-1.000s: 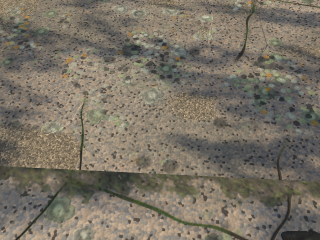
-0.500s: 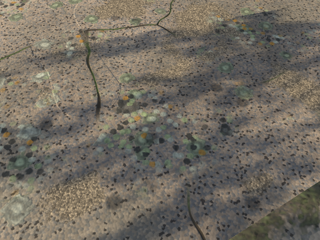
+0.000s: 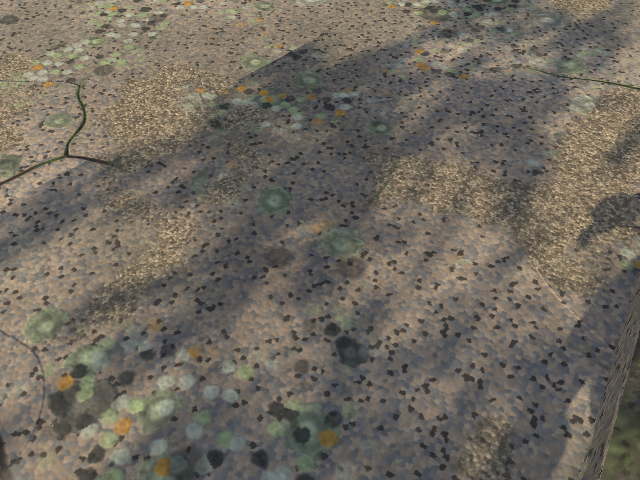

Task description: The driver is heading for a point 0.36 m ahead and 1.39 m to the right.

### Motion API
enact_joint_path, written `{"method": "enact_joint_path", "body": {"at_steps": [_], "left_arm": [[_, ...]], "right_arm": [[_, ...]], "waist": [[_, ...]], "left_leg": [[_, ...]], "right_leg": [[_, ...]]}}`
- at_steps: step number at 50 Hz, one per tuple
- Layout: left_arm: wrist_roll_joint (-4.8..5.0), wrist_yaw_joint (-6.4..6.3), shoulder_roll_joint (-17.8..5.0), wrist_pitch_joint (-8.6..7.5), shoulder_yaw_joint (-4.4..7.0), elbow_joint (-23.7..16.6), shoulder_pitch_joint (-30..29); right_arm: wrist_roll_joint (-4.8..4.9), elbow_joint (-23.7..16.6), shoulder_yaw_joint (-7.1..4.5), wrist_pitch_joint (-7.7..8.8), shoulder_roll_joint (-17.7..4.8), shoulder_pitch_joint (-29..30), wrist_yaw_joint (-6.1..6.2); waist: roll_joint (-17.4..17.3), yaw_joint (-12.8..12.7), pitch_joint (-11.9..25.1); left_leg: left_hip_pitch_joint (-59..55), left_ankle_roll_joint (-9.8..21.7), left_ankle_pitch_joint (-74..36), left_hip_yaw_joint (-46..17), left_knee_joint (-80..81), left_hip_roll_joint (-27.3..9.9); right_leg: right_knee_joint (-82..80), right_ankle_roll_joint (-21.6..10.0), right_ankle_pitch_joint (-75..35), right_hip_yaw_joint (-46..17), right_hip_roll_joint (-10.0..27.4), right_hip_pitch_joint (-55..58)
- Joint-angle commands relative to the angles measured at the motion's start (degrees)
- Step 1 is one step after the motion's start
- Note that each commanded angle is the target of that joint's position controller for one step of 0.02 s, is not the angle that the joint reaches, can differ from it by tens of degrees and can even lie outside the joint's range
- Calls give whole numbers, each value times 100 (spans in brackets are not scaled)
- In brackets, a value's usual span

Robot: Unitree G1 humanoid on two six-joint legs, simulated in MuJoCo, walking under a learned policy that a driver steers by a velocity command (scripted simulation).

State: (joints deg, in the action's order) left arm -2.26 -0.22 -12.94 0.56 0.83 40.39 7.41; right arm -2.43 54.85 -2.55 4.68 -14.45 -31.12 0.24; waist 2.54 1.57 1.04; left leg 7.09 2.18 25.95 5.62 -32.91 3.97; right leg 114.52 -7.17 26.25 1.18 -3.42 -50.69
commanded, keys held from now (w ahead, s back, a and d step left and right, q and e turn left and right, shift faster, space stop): w+e+shift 0.72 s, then w+shift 0.28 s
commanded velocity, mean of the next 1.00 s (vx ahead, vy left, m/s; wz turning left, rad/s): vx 1.00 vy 0.00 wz -0.88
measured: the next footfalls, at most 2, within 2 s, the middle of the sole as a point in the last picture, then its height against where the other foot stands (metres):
right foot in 0.22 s outside the picture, level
left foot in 0.54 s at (287, 387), level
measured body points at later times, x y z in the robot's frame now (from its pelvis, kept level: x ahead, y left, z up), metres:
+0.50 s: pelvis +0.46 +0.01 +0.00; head +0.49 +0.01 +0.45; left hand +0.60 +0.27 -0.13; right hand +0.53 -0.31 -0.06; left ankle +0.70 +0.12 -0.69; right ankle +0.27 +0.01 -0.72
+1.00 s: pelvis +0.83 -0.22 -0.02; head +0.85 -0.25 +0.43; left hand +1.16 -0.27 -0.08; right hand +0.59 -0.31 -0.15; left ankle +0.76 +0.08 -0.63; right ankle +0.87 -0.31 -0.72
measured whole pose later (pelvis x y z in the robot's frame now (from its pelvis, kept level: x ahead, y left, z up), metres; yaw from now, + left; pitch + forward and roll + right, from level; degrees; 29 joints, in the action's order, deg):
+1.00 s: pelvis +0.83 -0.22 -0.02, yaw -52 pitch +2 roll +2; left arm -3.0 1.8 -15.3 -2.3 0.8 34.9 1.0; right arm -1.3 52.2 -1.3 2.5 -13.8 -30.4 0.1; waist 0.5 3.3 -2.2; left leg -2.3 -0.3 26.4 9.1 -53.0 -5.6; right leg 41.7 -10.9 11.4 4.5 -5.2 -31.5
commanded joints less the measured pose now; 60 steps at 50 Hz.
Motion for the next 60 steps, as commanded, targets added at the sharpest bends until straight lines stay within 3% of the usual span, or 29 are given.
{"method": "enact_joint_path", "body": {"at_steps": [1, 4, 7, 9, 10, 11, 12, 13, 14, 15, 18, 21, 25, 27, 28, 29, 30, 32, 37, 41, 44, 46, 48, 49, 50, 52, 53, 56, 60], "left_arm": [[168, 248, -34, -125, -145, -1054, -1290], [119, 445, 127, -110, -165, -753, -1060], [94, 339, -102, -200, -152, -669, -1311], [-13, 301, -615, -194, 75, -245, 104], [31, 222, -1017, -193, 297, 97, 1241], [210, 111, -1264, -195, 471, 433, 1685], [281, 89, -1511, -168, 507, 343, 1334], [125, -60, -1627, -139, 554, 250, 1898], [108, -157, -1310, -167, 537, 366, 1716], [104, -190, -1121, -214, 490, 391, 1295], [85, -219, -1091, -510, 391, 152, 460], [94, -121, -1377, -660, 539, 36, 55], [136, 62, -1556, -608, 665, 185, 885], [87, 99, -1534, -620, 626, 58, 554], [91, 73, -499, -685, 349, -364, 183], [308, 38, -461, -703, 257, -707, 822], [181, -15, -741, -555, 271, -396, 890], [-6, 136, -736, -424, 268, -370, 142], [-3, 409, -431, -130, 154, -1000, -626], [1, 483, -480, -138, 64, -1182, -996], [-50, 441, -477, -201, 38, -1134, -1061], [-75, 331, -822, -230, 180, -772, 36], [-74, 160, -1289, -242, 459, -51, 2181], [-129, 45, -1734, -239, 527, -75, 1640], [-41, 11, -1927, -241, 575, -284, 1702], [27, -65, -1437, -348, 517, 62, 1481], [29, -62, -1239, -452, 472, 122, 1271], [132, -99, -733, -656, 279, 351, 1267], [239, 7, -788, -808, 285, 622, 1654]], "right_arm": [[122, -419, 147, 373, -138, 1148, -69], [411, -206, 170, 442, -314, 604, -37], [212, 27, 41, 185, -751, -440, 198], [50, -29, -65, -80, -1068, -393, 397], [60, -207, -148, -132, -1271, 12, 403], [11, -456, -173, -119, -1075, 687, 295], [14, -1205, -52, -34, -625, 720, 282], [176, -1694, -26, 68, -792, 1085, 190], [125, -1728, -11, 153, -905, 1464, 136], [57, -1680, -46, 130, -974, 1401, 78], [-185, -1809, -11, -221, -775, 1536, -49], [96, -1989, 112, -201, -442, 1824, -192], [231, -1851, -27, -194, -779, 1654, -76], [76, -1387, -323, -150, -1442, -363, 110], [-151, -1256, -406, -100, -1986, -1210, 193], [-153, -1443, -426, -87, -2142, -250, 139], [-147, -1711, -354, -118, -1522, 761, 100], [-153, -1531, -208, -144, -912, 853, 21], [68, -949, -54, 103, -443, 659, -84], [47, -797, -61, 171, -636, 768, -44], [124, -591, -91, 120, -983, 400, -12], [117, -621, -177, 10, -1440, 439, 67], [123, -790, -217, -95, -1532, 846, 113], [55, -1072, -13, -99, -469, 439, -40], [185, -1489, -25, -40, -731, 507, -50], [209, -1574, -11, 44, -818, 1330, -69], [125, -1502, 23, 8, -717, 1372, -85], [-47, -1444, 80, -228, -509, 1255, -215], [-2, -1990, 219, -228, -295, 2776, -315]], "waist": [[-477, -613, -1685], [-472, -450, -1055], [-759, -187, -552], [-970, -883, 111], [-710, -1450, 465], [79, -1608, 514], [678, -841, 1004], [170, -1042, 1511], [-488, -880, 514], [-750, -372, -288], [-930, 423, -1039], [-422, 487, -785], [-54, 183, -135], [-565, 1354, 934], [-2163, 1483, 1372], [-3470, 486, 1589], [-2015, 208, 877], [-706, 362, -88], [-730, 21, -538], [-566, -167, -802], [-674, -282, -870], [-993, -918, -71], [-756, -1935, 967], [852, -868, 1157], [905, -852, 2022], [-169, -627, 152], [-502, -367, -173], [-319, 83, -332], [-242, -142, -956]], "left_leg": [[3158, -670, -1222, -428, 2771, -1212], [2506, -484, -4340, 154, 2733, -1236], [-626, -704, -9188, 439, 1407, -1482], [-635, -866, -10004, 455, -937, -1795], [271, -902, -8554, 464, -2960, -1731], [2265, -778, -2571, 488, -5567, -876], [4244, -799, 847, -82, -6816, -632], [5224, -852, 603, -1131, -6834, -594], [5490, -676, 265, -1188, -5906, -799], [5098, -570, 119, -1105, -5094, -957], [3465, -741, 448, -1069, -3339, -1278], [702, -846, -1839, -662, -1120, -1043], [-82, -675, -2087, -439, -230, -552], [-2173, -573, -957, -473, -299, -673], [-2885, -499, 1308, -2650, 572, -2283], [-2582, -162, 1596, -5805, 2221, -3158], [-1938, 135, 2478, -5254, 2031, -3087], [-772, 26, 327, -2903, 1591, -2421], [-106, -157, -2154, -717, 2105, -1940], [-59, 80, -2997, 313, 2892, -1708], [-370, 216, -6226, 698, 2632, -1913], [-817, 258, -8282, 766, 924, -2049], [525, 220, -6789, 738, -2495, -1698], [2583, 85, 159, 525, -4635, -859], [3515, 141, 277, -598, -5516, -477], [4006, 108, -839, -737, -4872, -898], [3627, 52, -894, -784, -4445, -1070], [3035, -144, -679, -821, -3640, -1318], [3283, -207, -1993, -307, -1912, -1272]], "right_leg": [[-3699, 79, -2083, -51, 276, 856], [-5431, -51, -3833, 669, 195, 2561], [-6793, -326, -2340, 1348, -385, 2063], [-7304, -640, -1434, 1069, -597, 3677], [-7969, -1031, -1427, 522, -374, 5102], [-8284, -1565, -1730, -336, 147, 6628], [-7578, -2144, -3509, -2378, 1429, 7915], [-8769, -2690, -1639, -3940, 2014, 8379], [-9772, -2298, -679, -4202, 1906, 7386], [-10096, -1967, -894, -3701, 1661, 6218], [-10373, -1551, -1392, -2598, 930, 3365], [-10435, -1150, -1345, -1781, 51, 1352], [-9134, -705, -3040, -1949, 193, 2890], [-5994, -263, -3596, -1597, -170, 2438], [-3596, -155, 54, -1282, -703, 1220], [-2775, -187, 175, -1116, -636, 371], [-2466, -203, -479, -845, 18, 143], [-2957, -110, -915, -596, 541, 369], [-3900, -30, -1438, -474, 618, 332], [-5986, -146, -2099, 55, 434, 979], [-7058, -419, -1954, 687, 32, 2164], [-7252, -555, -1431, 719, -397, 3375], [-8048, -772, -1105, -100, -116, 6162], [-8214, -887, 153, -2340, 1400, 7301], [-9364, -1293, 644, -4865, 2123, 7669], [-9911, -1196, -531, -3576, 1811, 6077], [-9990, -1062, -1089, -3028, 1569, 5266], [-10401, -968, -1928, -2206, 1210, 4298], [-10946, -693, -3576, -1054, 692, 3912]]}}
